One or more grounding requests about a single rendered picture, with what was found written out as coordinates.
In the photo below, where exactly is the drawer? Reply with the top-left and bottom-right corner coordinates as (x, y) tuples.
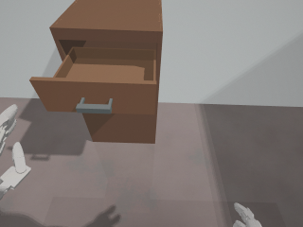
(29, 46), (157, 114)

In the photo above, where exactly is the handle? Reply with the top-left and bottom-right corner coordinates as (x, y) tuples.
(76, 97), (113, 114)

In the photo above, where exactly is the cabinet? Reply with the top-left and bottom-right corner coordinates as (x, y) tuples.
(49, 0), (163, 144)

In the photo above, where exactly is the robot right hand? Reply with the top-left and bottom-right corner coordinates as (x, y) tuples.
(233, 202), (262, 227)

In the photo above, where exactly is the robot left hand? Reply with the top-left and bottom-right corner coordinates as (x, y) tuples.
(0, 104), (31, 200)

